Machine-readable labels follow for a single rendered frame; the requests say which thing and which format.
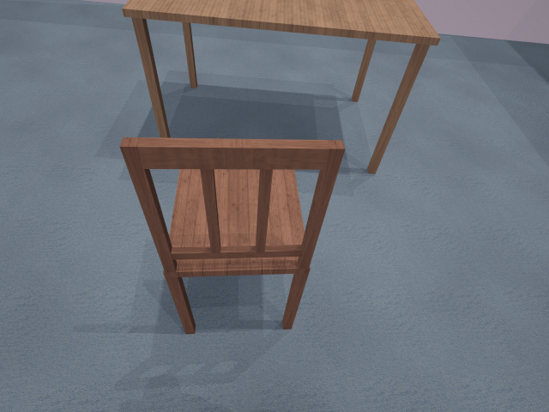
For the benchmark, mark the table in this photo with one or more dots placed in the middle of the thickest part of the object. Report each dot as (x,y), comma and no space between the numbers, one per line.
(387,20)

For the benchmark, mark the chair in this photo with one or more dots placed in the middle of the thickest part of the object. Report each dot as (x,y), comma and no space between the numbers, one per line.
(236,211)

